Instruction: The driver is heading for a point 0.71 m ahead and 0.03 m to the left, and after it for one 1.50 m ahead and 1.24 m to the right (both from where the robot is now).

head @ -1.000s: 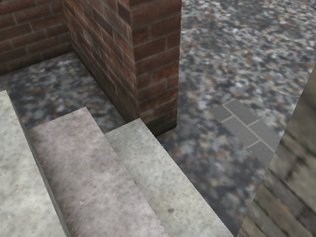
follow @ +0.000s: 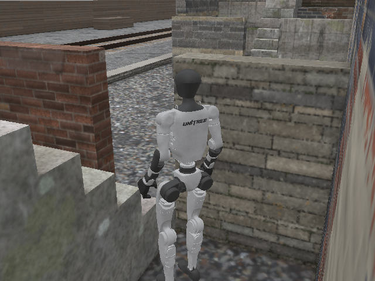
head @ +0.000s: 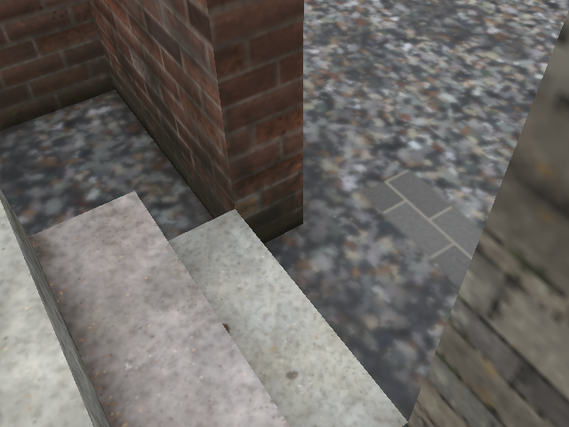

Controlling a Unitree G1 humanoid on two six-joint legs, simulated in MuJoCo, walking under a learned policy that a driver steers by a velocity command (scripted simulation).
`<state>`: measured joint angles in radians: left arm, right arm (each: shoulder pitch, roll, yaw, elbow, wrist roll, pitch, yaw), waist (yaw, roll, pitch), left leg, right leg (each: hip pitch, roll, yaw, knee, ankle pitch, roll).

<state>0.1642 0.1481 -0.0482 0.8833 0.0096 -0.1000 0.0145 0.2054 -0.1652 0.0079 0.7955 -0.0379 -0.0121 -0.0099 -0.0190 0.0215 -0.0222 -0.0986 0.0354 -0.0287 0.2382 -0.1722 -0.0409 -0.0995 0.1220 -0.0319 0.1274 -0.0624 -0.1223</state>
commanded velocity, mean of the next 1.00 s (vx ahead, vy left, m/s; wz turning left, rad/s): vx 0.50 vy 0.00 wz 0.00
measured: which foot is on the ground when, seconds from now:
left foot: down 0.00-1.00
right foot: down 0.00-1.00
